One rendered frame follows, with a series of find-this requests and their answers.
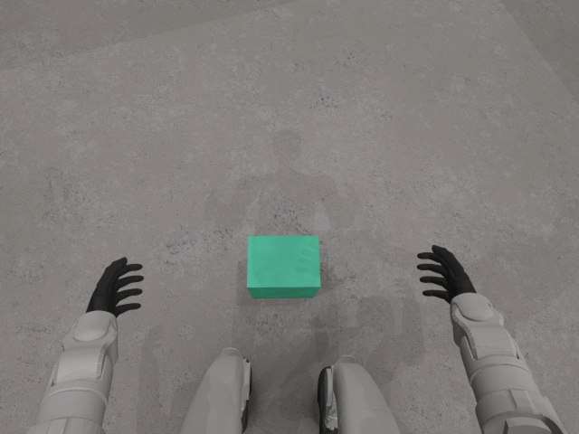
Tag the right robot foot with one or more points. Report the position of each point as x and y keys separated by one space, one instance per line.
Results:
x=322 y=405

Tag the left robot forearm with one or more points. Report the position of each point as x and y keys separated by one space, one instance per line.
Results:
x=77 y=392

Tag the robot left thigh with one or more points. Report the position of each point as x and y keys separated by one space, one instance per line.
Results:
x=216 y=407

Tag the left robot hand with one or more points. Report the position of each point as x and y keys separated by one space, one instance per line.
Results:
x=106 y=296

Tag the carton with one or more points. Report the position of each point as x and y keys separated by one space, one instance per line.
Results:
x=283 y=266

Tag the right robot forearm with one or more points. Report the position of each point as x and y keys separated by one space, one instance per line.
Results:
x=508 y=401

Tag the right robot hand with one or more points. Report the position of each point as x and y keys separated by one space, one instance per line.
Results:
x=455 y=280

